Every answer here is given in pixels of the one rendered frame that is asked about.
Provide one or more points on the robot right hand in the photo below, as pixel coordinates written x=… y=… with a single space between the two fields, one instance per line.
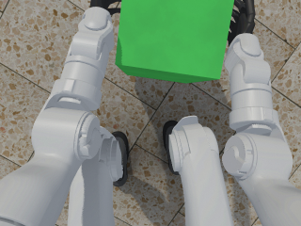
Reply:
x=244 y=19

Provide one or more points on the right robot foot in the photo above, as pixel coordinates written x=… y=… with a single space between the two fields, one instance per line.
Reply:
x=167 y=130

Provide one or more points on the left robot shin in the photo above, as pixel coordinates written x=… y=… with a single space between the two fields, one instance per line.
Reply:
x=109 y=135

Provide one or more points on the robot left forearm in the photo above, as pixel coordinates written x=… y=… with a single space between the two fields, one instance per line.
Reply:
x=79 y=87

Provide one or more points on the robot right forearm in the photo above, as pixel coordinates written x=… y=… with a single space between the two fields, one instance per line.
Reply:
x=250 y=89

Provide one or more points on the robot left upper arm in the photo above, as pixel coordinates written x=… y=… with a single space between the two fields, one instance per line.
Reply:
x=35 y=193

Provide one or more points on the robot left hand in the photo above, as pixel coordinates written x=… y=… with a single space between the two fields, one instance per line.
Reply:
x=105 y=4

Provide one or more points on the robot right upper arm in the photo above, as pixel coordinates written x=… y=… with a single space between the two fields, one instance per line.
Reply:
x=262 y=165

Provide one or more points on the carton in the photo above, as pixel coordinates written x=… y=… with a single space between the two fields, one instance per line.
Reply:
x=180 y=41

